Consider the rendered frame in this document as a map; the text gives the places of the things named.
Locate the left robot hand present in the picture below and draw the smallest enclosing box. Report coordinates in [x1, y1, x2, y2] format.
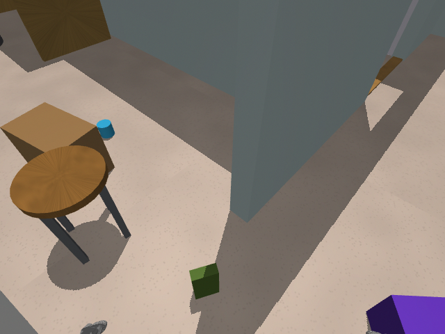
[80, 320, 107, 334]

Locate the stool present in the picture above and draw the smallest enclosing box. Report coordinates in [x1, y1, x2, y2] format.
[10, 145, 131, 264]

